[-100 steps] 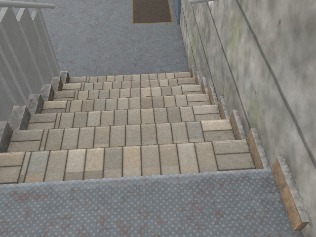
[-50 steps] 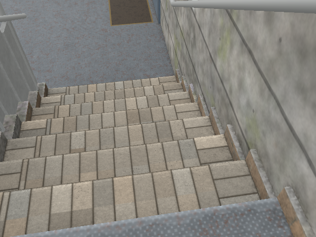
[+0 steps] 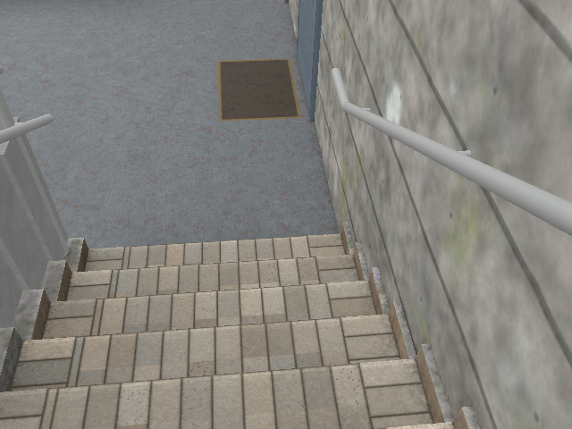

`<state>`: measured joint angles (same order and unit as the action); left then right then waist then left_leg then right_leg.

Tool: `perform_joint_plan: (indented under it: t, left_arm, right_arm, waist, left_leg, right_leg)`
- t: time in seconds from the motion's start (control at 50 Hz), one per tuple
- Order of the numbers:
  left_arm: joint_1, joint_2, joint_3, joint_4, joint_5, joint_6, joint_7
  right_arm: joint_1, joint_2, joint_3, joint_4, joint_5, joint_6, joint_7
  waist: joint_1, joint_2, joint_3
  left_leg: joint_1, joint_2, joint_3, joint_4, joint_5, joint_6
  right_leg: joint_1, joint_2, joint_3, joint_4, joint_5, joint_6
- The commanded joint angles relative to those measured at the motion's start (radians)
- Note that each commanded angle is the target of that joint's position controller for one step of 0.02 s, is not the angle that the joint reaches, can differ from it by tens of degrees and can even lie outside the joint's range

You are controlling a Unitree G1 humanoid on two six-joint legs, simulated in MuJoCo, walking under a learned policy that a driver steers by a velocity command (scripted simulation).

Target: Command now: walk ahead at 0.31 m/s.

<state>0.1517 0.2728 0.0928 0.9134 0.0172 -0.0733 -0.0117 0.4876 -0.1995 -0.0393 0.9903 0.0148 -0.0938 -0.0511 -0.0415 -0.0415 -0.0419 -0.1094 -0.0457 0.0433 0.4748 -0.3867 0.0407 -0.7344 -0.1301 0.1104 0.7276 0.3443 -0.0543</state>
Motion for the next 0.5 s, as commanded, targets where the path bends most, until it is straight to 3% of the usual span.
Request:
perform_joint_plan:
  t: [0.02,0.08,0.1,0.12,0.14,0.16,0.18,0.2,0.22,0.24,0.26,0.28,0.3,0.32,0.34,0.36,0.38,0.4,0.42,0.44,0.46,0.48,0.5]
  left_arm:
    - [-0.022,-0.008,-0.011,-0.053,0.010,-0.008,-0.030]
    - [-0.122,-0.007,-0.029,-0.123,-0.006,0.015,-0.031]
    - [-0.135,0.001,-0.034,-0.133,-0.014,0.017,-0.039]
    - [-0.120,0.007,-0.039,-0.130,-0.024,0.014,-0.051]
    - [-0.066,0.038,-0.031,-0.114,-0.028,0.013,-0.055]
    - [0.095,0.057,-0.019,-0.048,-0.020,0.007,-0.057]
    - [0.279,0.052,-0.012,0.017,-0.014,0.006,-0.058]
    - [0.420,0.094,-0.004,0.062,0.005,0.013,-0.052]
    - [0.430,0.094,-0.037,0.059,0.040,0.012,-0.054]
    - [0.399,0.112,-0.036,0.058,0.007,0.019,-0.059]
    - [0.299,0.094,-0.043,0.013,-0.008,0.036,-0.058]
    - [0.203,0.141,-0.037,0.008,-0.023,0.052,-0.046]
    - [0.067,0.091,-0.055,-0.044,-0.016,0.079,-0.025]
    - [0.042,0.148,-0.049,-0.055,-0.001,0.079,-0.004]
    - [0.046,0.112,-0.056,-0.093,0.014,0.077,0.017]
    - [0.074,0.086,-0.066,-0.098,0.023,0.084,0.037]
    - [0.080,0.078,-0.065,-0.106,0.025,0.081,0.053]
    - [0.145,0.087,-0.061,-0.094,0.027,0.072,0.068]
    - [0.167,0.080,-0.066,-0.102,0.037,0.068,0.076]
    - [0.178,0.045,-0.085,-0.109,0.043,0.073,0.100]
    - [0.182,0.032,-0.095,-0.123,0.041,0.076,0.108]
    - [0.198,0.037,-0.099,-0.130,0.028,0.080,0.120]
    - [0.198,0.068,-0.094,-0.147,0.025,0.091,0.123]
  right_arm:
    - [-0.009,-0.104,-0.011,-0.034,0.008,-0.002,-0.016]
    - [0.018,-0.100,-0.009,-0.034,0.023,0.023,-0.016]
    - [0.023,-0.106,-0.012,-0.042,0.025,0.037,-0.019]
    - [0.054,-0.087,-0.013,-0.029,0.016,0.057,-0.028]
    - [0.048,-0.090,-0.016,-0.032,0.014,0.077,-0.047]
    - [0.028,-0.085,-0.011,-0.034,0.010,0.083,-0.046]
    - [0.023,-0.071,-0.002,-0.020,0.007,0.086,-0.030]
    - [0.089,-0.053,0.000,0.008,0.010,0.076,-0.009]
    - [0.224,0.019,0.009,0.047,0.043,0.068,0.006]
    - [0.308,-0.040,0.009,0.012,0.070,0.064,0.018]
    - [0.211,-0.083,-0.001,-0.018,0.064,0.072,0.024]
    - [0.101,-0.069,0.006,-0.087,0.070,0.087,0.010]
    - [-0.061,-0.124,-0.016,-0.147,0.047,0.129,-0.022]
    - [-0.097,-0.116,-0.016,-0.200,0.040,0.161,-0.042]
    - [-0.080,-0.145,-0.027,-0.217,0.021,0.182,-0.052]
    - [-0.127,-0.139,-0.032,-0.243,-0.002,0.195,-0.061]
    - [-0.080,-0.113,-0.032,-0.244,0.000,0.188,-0.066]
    - [-0.142,-0.102,-0.027,-0.282,0.000,0.180,-0.069]
    - [-0.164,-0.096,-0.027,-0.306,-0.004,0.180,-0.072]
    - [-0.213,-0.065,-0.015,-0.330,-0.002,0.191,-0.073]
    - [-0.246,-0.066,-0.013,-0.354,-0.002,0.194,-0.073]
    - [-0.270,-0.053,-0.007,-0.387,-0.012,0.199,-0.068]
    - [-0.273,-0.032,0.005,-0.415,-0.013,0.206,-0.062]
  waist:
    - [0.011,0.100,0.085]
    - [-0.042,0.111,0.150]
    - [-0.064,0.127,0.136]
    - [-0.076,0.119,0.117]
    - [-0.066,0.120,0.099]
    - [-0.003,0.093,0.042]
    - [0.085,0.051,-0.010]
    - [0.127,-0.100,-0.089]
    - [0.100,-0.265,-0.189]
    - [0.049,-0.321,-0.340]
    - [0.065,-0.213,-0.326]
    - [0.030,-0.138,-0.258]
    - [0.014,0.070,-0.143]
    - [0.000,-0.062,-0.082]
    - [0.009,-0.029,-0.021]
    - [0.029,-0.076,0.044]
    - [0.013,-0.102,0.041]
    - [0.035,-0.114,0.053]
    - [0.046,-0.107,0.049]
    - [0.041,-0.074,0.081]
    - [0.049,-0.080,0.068]
    - [0.047,-0.082,0.047]
    - [0.037,-0.089,0.032]
  left_leg:
    - [-0.339,0.137,-0.022,0.018,0.339,0.097]
    - [-0.208,0.159,-0.080,0.199,0.256,0.091]
    - [-0.110,0.168,-0.111,0.268,0.226,0.085]
    - [-0.034,0.173,-0.132,0.373,0.186,0.087]
    - [-0.010,0.174,-0.147,0.487,0.177,0.080]
    - [-0.032,0.141,-0.155,0.645,0.172,0.062]
    - [-0.139,0.107,-0.134,0.836,0.153,0.041]
    - [-0.331,-0.008,-0.087,1.150,-0.239,-0.019]
    - [-0.628,-0.096,-0.167,1.520,-0.726,-0.068]
    - [-0.736,-0.023,-0.302,1.557,-0.614,-0.092]
    - [-0.764,0.022,-0.308,1.547,-0.515,-0.100]
    - [-0.783,0.052,-0.248,1.590,-0.409,-0.121]
    - [-0.764,0.046,-0.120,1.620,-0.301,-0.115]
    - [-0.767,0.061,-0.130,1.705,-0.241,-0.126]
    - [-0.782,0.044,-0.204,1.578,-0.058,-0.116]
    - [-0.781,0.022,-0.176,1.564,-0.010,-0.119]
    - [-0.766,0.005,-0.152,1.591,0.004,-0.118]
    - [-0.820,-0.002,-0.115,1.596,0.009,-0.114]
    - [-0.820,-0.024,-0.105,1.616,0.024,-0.117]
    - [-0.795,-0.023,-0.130,1.448,0.126,-0.120]
    - [-0.800,-0.035,-0.110,1.433,0.160,-0.127]
    - [-0.838,-0.022,-0.119,1.400,0.174,-0.130]
    - [-0.846,-0.011,-0.115,1.338,0.164,-0.136]
  right_leg:
    - [0.302,0.092,-0.107,-0.093,0.287,-0.010]
    - [0.188,0.088,-0.073,-0.249,0.175,0.004]
    - [0.157,0.065,-0.040,-0.327,0.167,0.022]
    - [0.139,0.023,-0.001,-0.412,0.200,0.018]
    - [0.180,-0.013,0.022,-0.486,0.289,0.026]
    - [0.332,-0.001,-0.009,-0.539,0.329,0.030]
    - [0.570,0.019,-0.083,-0.566,0.386,0.027]
    - [0.863,-0.044,-0.068,-0.437,0.609,-0.007]
    - [1.147,-0.155,-0.017,-0.062,1.075,-0.040]
    - [1.226,-0.300,0.143,0.030,0.985,-0.175]
    - [1.111,-0.328,0.187,-0.071,0.657,-0.234]
    - [0.932,-0.385,0.288,-0.195,0.311,-0.284]
    - [0.705,-0.342,0.300,-0.386,-0.180,-0.246]
    - [0.591,-0.432,0.373,-0.413,-0.164,-0.304]
    - [0.501,-0.367,0.251,-0.390,-0.258,-0.251]
    - [0.437,-0.289,0.161,-0.366,-0.297,-0.208]
    - [0.399,-0.238,0.089,-0.367,-0.341,-0.181]
    - [0.427,-0.218,0.021,-0.334,-0.241,-0.172]
    - [0.434,-0.203,-0.034,-0.320,-0.139,-0.167]
    - [0.372,-0.179,-0.101,-0.311,-0.169,-0.179]
    - [0.382,-0.188,-0.098,-0.297,-0.149,-0.189]
    - [0.435,-0.200,-0.090,-0.288,-0.149,-0.189]
    - [0.473,-0.201,-0.085,-0.288,-0.214,-0.196]
